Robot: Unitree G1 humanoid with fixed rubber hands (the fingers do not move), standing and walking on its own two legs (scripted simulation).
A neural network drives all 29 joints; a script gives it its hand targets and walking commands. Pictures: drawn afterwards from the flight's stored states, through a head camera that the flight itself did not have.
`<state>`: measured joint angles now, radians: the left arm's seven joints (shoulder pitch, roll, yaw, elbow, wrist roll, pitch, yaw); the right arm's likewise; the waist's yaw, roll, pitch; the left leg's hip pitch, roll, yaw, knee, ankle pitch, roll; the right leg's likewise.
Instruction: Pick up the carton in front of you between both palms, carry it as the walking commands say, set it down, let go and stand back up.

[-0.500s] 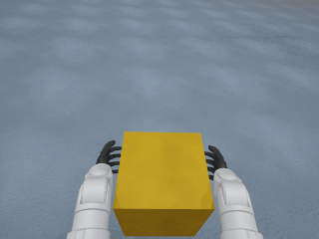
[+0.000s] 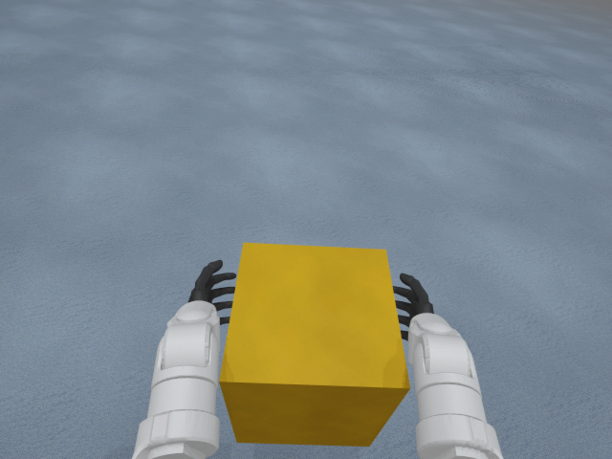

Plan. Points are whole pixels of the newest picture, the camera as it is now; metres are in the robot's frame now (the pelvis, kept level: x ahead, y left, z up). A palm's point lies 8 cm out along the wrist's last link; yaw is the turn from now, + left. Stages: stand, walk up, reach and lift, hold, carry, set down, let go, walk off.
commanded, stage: set down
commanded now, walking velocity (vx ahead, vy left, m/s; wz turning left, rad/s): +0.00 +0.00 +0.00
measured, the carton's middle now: (309, 349) +0.31 +0.01 -0.04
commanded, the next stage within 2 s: none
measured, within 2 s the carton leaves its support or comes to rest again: neither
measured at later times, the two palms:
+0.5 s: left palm (211, 368) +0.32 +0.17 -0.16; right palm (376, 363) +0.36 -0.13 -0.16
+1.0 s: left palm (213, 392) +0.34 +0.18 -0.31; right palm (352, 368) +0.41 -0.11 -0.30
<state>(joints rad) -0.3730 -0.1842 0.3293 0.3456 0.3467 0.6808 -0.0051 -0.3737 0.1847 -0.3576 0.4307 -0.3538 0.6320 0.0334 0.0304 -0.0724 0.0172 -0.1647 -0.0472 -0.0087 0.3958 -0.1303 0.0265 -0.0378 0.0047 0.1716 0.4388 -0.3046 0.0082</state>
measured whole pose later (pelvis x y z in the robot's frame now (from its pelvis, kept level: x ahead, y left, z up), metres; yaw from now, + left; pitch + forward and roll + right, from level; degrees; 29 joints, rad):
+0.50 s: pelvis -0.03 -0.04 -0.08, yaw +0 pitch +31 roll -1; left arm -0.55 -0.09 0.43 0.49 0.21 0.11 -0.03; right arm -0.56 0.14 -0.28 0.57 -0.17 0.09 -0.12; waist 0.08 -0.06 -0.06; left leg -1.23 -0.01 -0.13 0.90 -0.22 -0.06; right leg -1.12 0.13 0.09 0.99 -0.42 -0.01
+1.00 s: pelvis -0.07 -0.02 -0.21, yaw -2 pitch +45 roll -4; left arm -0.79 -0.14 0.49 0.50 0.23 0.24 0.10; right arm -0.95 -0.04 -0.35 0.82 -0.18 0.20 -0.01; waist 0.09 -0.07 -0.21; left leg -1.90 -0.08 -0.13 1.45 -0.33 -0.06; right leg -1.76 0.15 0.09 1.54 -0.57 0.06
